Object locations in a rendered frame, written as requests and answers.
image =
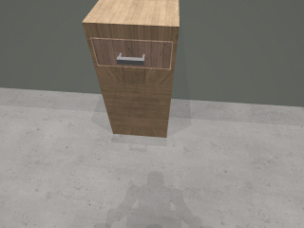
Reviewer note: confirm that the cabinet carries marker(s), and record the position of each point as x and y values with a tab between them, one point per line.
137	99

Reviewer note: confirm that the drawer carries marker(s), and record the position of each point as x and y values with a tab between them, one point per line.
157	54

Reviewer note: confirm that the handle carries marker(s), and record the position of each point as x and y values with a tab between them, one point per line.
134	61

